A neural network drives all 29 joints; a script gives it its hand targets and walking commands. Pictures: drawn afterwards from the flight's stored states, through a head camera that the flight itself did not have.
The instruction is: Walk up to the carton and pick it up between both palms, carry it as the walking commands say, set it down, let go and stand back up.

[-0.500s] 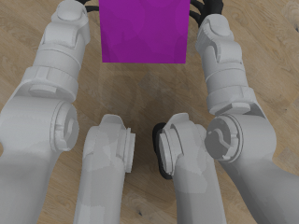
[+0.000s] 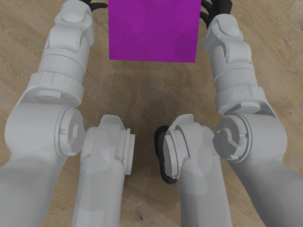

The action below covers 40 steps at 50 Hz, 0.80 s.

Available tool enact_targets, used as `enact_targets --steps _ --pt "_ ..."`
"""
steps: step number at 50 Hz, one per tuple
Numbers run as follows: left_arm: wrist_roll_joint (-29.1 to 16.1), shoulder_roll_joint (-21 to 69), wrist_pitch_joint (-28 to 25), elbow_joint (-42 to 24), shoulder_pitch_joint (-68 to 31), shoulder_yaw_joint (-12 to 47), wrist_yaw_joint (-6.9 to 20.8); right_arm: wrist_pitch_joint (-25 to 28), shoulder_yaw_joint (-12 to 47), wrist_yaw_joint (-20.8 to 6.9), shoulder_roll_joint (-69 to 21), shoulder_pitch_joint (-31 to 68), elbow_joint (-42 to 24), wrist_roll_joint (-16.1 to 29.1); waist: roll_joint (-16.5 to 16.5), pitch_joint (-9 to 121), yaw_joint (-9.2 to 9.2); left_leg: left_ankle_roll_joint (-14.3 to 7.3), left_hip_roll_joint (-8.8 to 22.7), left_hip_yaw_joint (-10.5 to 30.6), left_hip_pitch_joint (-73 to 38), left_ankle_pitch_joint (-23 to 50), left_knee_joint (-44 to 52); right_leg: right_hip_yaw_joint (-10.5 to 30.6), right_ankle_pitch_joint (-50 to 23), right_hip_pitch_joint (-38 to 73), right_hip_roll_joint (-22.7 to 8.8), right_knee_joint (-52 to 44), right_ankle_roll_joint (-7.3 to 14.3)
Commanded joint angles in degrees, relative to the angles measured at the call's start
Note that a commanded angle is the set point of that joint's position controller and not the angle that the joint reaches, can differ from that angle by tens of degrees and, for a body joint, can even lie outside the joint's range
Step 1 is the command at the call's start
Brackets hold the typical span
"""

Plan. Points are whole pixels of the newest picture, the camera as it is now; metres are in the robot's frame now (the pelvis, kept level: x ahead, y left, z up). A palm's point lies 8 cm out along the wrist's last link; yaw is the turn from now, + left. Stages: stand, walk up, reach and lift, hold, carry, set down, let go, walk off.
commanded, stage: set down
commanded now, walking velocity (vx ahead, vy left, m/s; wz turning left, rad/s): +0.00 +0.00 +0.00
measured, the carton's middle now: (149, 13) +0.56 -0.01 -0.24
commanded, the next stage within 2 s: none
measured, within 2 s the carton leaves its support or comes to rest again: rests again in 0.08 s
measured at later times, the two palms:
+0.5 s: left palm (84, 4) +0.54 +0.13 -0.17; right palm (217, 16) +0.54 -0.14 -0.16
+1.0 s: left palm (54, 5) +0.54 +0.18 -0.17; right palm (220, 26) +0.52 -0.15 -0.17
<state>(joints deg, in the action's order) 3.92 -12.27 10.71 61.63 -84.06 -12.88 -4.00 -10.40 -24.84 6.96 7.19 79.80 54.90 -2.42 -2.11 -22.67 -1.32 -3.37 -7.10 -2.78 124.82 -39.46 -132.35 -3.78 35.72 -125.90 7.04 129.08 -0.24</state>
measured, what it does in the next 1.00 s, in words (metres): stands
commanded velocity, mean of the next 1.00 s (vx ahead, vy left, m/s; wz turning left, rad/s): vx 0.00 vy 0.00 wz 0.00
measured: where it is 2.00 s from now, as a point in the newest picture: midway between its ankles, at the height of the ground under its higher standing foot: (141, 167)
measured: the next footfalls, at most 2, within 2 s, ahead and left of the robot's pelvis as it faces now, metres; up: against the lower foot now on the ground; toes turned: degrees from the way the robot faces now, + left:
none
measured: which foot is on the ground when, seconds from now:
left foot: down 0.00-1.00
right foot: down 0.00-1.00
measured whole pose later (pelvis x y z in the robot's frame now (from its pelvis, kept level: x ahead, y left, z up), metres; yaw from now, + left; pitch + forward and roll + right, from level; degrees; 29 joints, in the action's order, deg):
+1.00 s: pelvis -0.01 +0.00 +0.00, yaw +0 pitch +30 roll -3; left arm -12.0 -24.7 5.8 65.5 -86.8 0.8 -4.6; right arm -4.7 -11.3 8.7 14.2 82.6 61.6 10.6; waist -1.5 -28.4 -1.4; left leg -3.9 -5.0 -3.2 124.2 -36.5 -130.8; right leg -4.6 33.1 -124.9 4.8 127.7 0.9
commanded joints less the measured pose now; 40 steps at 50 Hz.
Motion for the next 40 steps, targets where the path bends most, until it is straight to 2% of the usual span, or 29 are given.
enact_targets --steps 1,2,3,5,7,8,9,10,13,14,15,16,17,18,20,22,24,25,27,28,29,30,31,32,36,38,40 --pt "-2.35 48.93 -1.58 -4.86 -24.70 14.46 12.88 -0.31 20.36 -15.39 -51.55 28.41 -0.08 4.21 4.99 50.02 2.46 0.03 -0.72 6.98 -21.91 24.71 12.05 4.87 -21.32 21.04 2.37 -6.03 0.61" --pt "-2.07 48.00 -1.53 -4.32 -24.50 14.89 12.76 -0.33 20.22 -15.46 -51.99 27.67 0.22 4.32 5.58 49.42 2.08 -0.11 -0.55 7.61 -23.05 25.01 12.40 4.57 -21.11 20.60 2.34 -5.62 0.35" --pt "-2.42 48.58 -1.57 -4.84 -23.94 14.58 12.94 -0.18 20.45 -15.51 -51.23 27.69 -0.45 4.50 4.68 48.50 2.38 -0.11 -0.86 7.16 -21.26 24.35 11.90 4.99 -21.04 20.35 2.45 -6.06 0.58" --pt "-2.20 48.74 -1.61 -4.18 -23.01 15.24 12.85 0.12 20.85 -15.65 -51.07 28.44 -0.68 4.89 5.87 49.24 3.04 0.02 -0.57 7.55 -23.27 26.65 11.76 4.62 -21.69 19.52 2.24 -5.17 0.20" --pt "-1.80 48.65 -1.44 -3.62 -22.20 13.93 13.00 0.08 21.17 -15.52 -50.55 27.69 -0.43 4.73 4.32 48.28 3.25 -0.01 -0.53 7.29 -23.02 26.03 11.69 4.66 -21.66 20.87 2.37 -5.64 0.17" --pt "-1.78 48.79 -1.31 -2.84 -21.37 14.17 13.00 0.21 21.36 -15.55 -50.54 28.03 -0.96 5.14 4.82 49.08 2.94 -0.20 -0.56 7.43 -23.52 26.15 11.54 4.52 -21.80 21.13 2.23 -5.43 0.04" --pt "-1.97 47.89 -1.60 -3.66 -21.19 14.21 12.79 0.33 21.72 -15.39 -50.06 27.55 -0.56 5.32 4.13 48.29 3.52 -0.14 -0.68 7.67 -22.66 25.64 11.38 4.55 -21.41 20.76 2.14 -4.93 -0.03" --pt "-2.04 47.79 -1.47 -3.84 -21.62 14.99 12.81 0.51 21.07 -15.31 -49.77 27.46 -0.96 5.40 6.00 49.29 2.78 -0.12 -0.58 7.72 -24.23 26.59 11.33 4.64 -21.81 20.82 2.35 -4.91 0.03" --pt "-1.71 46.97 -1.64 -4.00 -21.40 15.25 12.74 0.66 20.74 -15.39 -49.82 25.57 0.76 5.51 5.96 48.73 3.66 0.33 -0.23 7.24 -23.95 26.45 11.41 4.83 -22.22 20.99 2.17 -4.91 0.22" --pt "-2.05 46.85 -1.85 -4.37 -21.53 14.99 12.63 0.92 21.31 -15.25 -48.94 26.48 -0.53 5.49 5.64 49.55 2.77 0.18 -0.28 7.60 -24.01 26.75 10.83 4.70 -22.32 20.46 2.35 -4.72 0.02" --pt "-2.01 45.95 -1.98 -3.99 -21.28 14.17 12.44 1.16 20.94 -14.95 -48.56 27.30 -0.80 6.09 4.87 49.71 3.82 0.07 -0.43 7.35 -23.68 26.09 11.18 4.56 -21.87 21.29 2.12 -4.78 0.12" --pt "-1.83 45.65 -1.90 -4.05 -21.96 14.88 12.38 1.38 20.82 -14.85 -47.90 27.43 -1.51 5.84 5.95 49.84 2.90 0.25 -0.07 7.36 -24.30 27.01 10.94 4.94 -22.85 22.02 2.42 -4.70 -0.12" --pt "-2.21 45.31 -2.05 -3.76 -20.88 14.58 12.21 1.47 21.19 -14.72 -47.12 27.76 -1.38 6.04 5.05 50.01 3.25 0.18 -0.47 7.21 -23.76 27.12 11.15 4.28 -22.99 22.33 2.34 -4.61 -0.43" --pt "-1.69 45.02 -2.12 -3.71 -20.12 14.41 12.10 1.35 20.81 -14.62 -46.99 26.03 -0.32 5.78 5.84 49.69 4.04 0.40 -0.18 7.02 -24.40 27.19 11.12 4.89 -23.02 22.95 2.18 -4.70 -0.29" --pt "-1.66 43.36 -2.06 -2.66 -19.60 13.22 11.91 1.88 19.78 -14.16 -44.90 25.87 0.32 5.57 4.60 49.22 2.97 0.22 -0.28 8.25 -23.62 26.89 11.49 4.18 -21.82 21.26 2.21 -3.80 -0.36" --pt "-1.42 41.03 -2.32 -2.95 -20.06 13.18 11.31 2.34 19.77 -13.59 -43.21 25.62 -0.57 5.99 6.28 51.12 3.56 0.65 0.03 7.21 -25.44 27.19 10.66 4.71 -22.38 22.80 2.20 -4.50 -0.24" --pt "-1.00 37.33 -2.72 -2.49 -19.70 12.28 10.68 2.38 18.64 -12.82 -41.42 23.97 1.04 5.65 5.28 50.89 3.84 0.57 0.17 7.31 -24.94 25.86 10.91 4.71 -22.11 23.74 2.17 -4.16 -0.70" --pt "-1.08 35.52 -2.70 -1.52 -19.91 11.43 10.42 2.67 17.05 -12.26 -38.61 23.87 0.87 5.02 5.72 50.59 2.66 0.72 0.25 7.44 -23.35 24.49 10.94 4.68 -21.44 23.17 2.21 -4.26 -0.55" --pt "-0.84 31.63 -3.16 -2.81 -20.19 10.96 9.38 3.08 15.74 -11.33 -34.47 23.28 1.53 4.38 5.55 51.83 2.87 1.23 0.35 8.00 -25.36 26.17 11.45 4.39 -21.85 23.29 1.97 -3.93 -0.91" --pt "-0.38 29.94 -3.16 -1.42 -18.80 10.29 8.97 3.51 14.89 -10.77 -32.43 22.96 0.85 3.93 5.84 52.38 2.41 1.41 0.68 8.00 -25.91 26.83 11.17 4.58 -22.68 24.06 2.07 -4.33 -0.96" --pt "-0.29 25.87 -3.53 -1.54 -18.69 8.91 8.33 3.54 14.55 -10.31 -29.89 22.72 1.24 4.38 5.32 53.24 3.75 1.34 0.69 7.64 -26.06 26.87 11.37 4.66 -22.27 24.35 1.77 -4.45 -1.13" --pt "-0.37 24.18 -3.61 -1.59 -18.49 8.64 7.68 3.53 13.36 -9.82 -27.49 21.75 1.63 4.04 5.75 54.78 2.82 1.49 0.99 7.72 -27.90 26.34 12.01 4.49 -21.69 24.80 1.58 -5.00 -1.07" --pt "0.69 17.93 -3.98 -1.71 -17.28 6.74 6.53 3.88 11.47 -8.60 -22.18 20.39 1.73 3.25 5.77 53.49 3.92 1.83 1.14 7.48 -25.24 25.57 11.89 4.96 -21.79 24.85 1.35 -4.78 -1.00" --pt "0.02 12.54 -4.37 -3.39 -18.52 6.20 5.50 4.17 9.63 -7.17 -16.43 19.13 2.24 2.41 5.01 55.14 1.69 2.15 1.44 7.39 -26.43 24.73 11.90 4.68 -22.13 26.78 1.09 -5.30 -1.05" --pt "-1.71 -11.75 -6.16 -4.41 -15.09 3.45 -0.67 6.03 6.64 -0.50 6.60 13.51 1.57 4.86 6.28 62.25 1.56 3.01 2.89 6.52 -28.39 26.06 12.81 4.76 -24.38 28.53 -0.50 -6.32 -1.55" --pt "-4.69 -14.23 -6.81 -5.06 -17.87 5.45 -2.22 6.70 7.68 1.37 9.70 13.55 2.61 6.75 5.70 64.08 0.32 3.34 3.27 7.13 -29.27 27.27 12.82 5.17 -25.49 28.40 -0.89 -6.61 -1.36" --pt "-7.40 -15.32 -7.56 -5.29 -19.60 6.85 -2.43 7.79 9.94 1.92 11.09 15.84 0.33 9.59 6.12 68.04 1.22 3.05 3.49 7.01 -29.37 29.01 11.94 6.03 -28.12 30.93 -1.43 -6.77 -1.19"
